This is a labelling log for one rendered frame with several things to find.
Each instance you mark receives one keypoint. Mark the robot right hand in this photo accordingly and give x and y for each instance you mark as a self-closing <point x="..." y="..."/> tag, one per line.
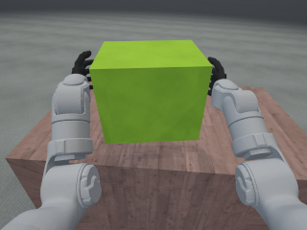
<point x="218" y="73"/>

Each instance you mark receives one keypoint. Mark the robot left hand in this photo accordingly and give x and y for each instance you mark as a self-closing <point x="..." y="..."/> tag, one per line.
<point x="81" y="63"/>

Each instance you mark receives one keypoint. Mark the left robot upper arm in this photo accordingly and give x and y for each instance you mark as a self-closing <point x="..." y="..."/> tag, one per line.
<point x="67" y="192"/>

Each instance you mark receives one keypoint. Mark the robot right forearm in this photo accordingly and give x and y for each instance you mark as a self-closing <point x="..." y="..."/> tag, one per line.
<point x="251" y="139"/>

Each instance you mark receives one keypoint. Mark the carton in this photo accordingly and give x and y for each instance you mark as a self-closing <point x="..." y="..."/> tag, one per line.
<point x="150" y="90"/>

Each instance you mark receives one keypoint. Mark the right robot upper arm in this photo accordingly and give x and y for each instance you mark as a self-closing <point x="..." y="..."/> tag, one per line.
<point x="269" y="187"/>

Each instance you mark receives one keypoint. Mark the robot left forearm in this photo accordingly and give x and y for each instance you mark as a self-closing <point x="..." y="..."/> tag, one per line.
<point x="70" y="119"/>

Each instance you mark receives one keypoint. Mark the pedestal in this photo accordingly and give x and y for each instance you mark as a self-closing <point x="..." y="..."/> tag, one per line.
<point x="168" y="185"/>

